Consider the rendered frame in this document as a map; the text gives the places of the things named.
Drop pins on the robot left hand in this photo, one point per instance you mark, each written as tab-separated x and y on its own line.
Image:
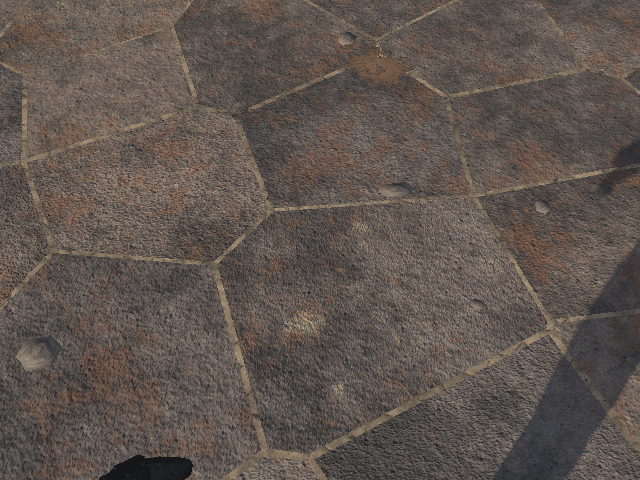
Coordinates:
157	468

